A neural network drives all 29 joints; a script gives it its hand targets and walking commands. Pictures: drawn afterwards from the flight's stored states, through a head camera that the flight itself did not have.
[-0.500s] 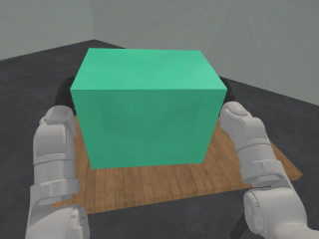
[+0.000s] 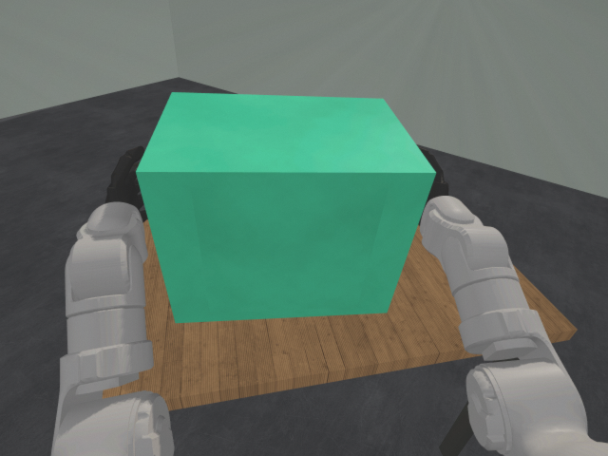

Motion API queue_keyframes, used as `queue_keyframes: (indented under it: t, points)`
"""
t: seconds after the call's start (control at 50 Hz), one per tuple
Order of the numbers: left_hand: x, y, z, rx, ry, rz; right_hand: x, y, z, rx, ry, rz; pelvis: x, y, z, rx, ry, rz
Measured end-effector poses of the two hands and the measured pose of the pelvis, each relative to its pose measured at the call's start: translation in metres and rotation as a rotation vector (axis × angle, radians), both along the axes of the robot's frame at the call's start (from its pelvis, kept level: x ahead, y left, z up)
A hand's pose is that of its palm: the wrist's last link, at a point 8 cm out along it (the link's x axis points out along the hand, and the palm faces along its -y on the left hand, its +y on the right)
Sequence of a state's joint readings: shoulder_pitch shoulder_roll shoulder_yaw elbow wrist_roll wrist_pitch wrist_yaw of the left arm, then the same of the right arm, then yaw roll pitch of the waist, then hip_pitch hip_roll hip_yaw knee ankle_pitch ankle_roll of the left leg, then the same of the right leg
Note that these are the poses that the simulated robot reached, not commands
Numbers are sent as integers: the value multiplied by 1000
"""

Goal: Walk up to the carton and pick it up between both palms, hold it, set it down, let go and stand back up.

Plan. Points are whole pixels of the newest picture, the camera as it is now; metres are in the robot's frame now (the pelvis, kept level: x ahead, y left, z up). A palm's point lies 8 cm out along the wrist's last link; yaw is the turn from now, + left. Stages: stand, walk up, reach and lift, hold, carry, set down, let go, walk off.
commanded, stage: hold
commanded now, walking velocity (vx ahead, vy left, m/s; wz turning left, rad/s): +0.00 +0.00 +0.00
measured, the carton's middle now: (283, 206) +0.40 +0.01 +0.20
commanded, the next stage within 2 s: set down in 0.20 s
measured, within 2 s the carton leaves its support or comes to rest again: neither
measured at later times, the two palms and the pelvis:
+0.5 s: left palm (122, 205) +0.36 +0.21 +0.23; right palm (421, 208) +0.37 -0.17 +0.22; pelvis +0.00 +0.00 +0.00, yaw +1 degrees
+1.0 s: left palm (157, 226) +0.39 +0.18 +0.17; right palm (423, 233) +0.39 -0.20 +0.16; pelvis +0.02 -0.01 +0.00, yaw +2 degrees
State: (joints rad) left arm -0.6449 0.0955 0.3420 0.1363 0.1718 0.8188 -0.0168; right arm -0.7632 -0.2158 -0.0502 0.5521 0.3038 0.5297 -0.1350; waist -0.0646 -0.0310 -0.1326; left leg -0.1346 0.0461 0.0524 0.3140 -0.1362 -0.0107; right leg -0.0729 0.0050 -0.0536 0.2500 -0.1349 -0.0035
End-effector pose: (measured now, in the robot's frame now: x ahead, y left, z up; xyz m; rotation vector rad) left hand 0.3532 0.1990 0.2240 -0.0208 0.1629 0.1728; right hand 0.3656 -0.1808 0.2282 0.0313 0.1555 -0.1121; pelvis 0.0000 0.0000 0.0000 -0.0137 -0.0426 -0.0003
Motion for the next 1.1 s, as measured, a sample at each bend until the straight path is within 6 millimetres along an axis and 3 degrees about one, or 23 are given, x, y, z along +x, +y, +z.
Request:
queue_keyframes:
  t: [0.46,0.56,0.7,0.8,0.96,1.1]
  points:
    - [6,6,3,-2,-80,4,3,6,-5,-7,-77,-11,-1,-2,0,7,-32,24]
    - [14,7,-5,28,-91,4,10,8,-25,-29,-92,-8,2,-2,0,13,-56,26]
    - [23,4,-37,48,-60,-6,16,5,-68,-49,-65,-9,11,-3,0,9,-59,38]
    - [28,-5,-55,48,-50,-22,16,-4,-84,-58,-59,-19,17,-5,0,3,-40,43]
    - [36,-18,-55,25,-62,-31,22,-18,-74,-70,-73,-29,23,-7,-1,2,-14,32]
    - [42,-14,-45,28,-55,-15,33,-13,-62,-71,-71,-18,22,-7,0,6,-15,33]
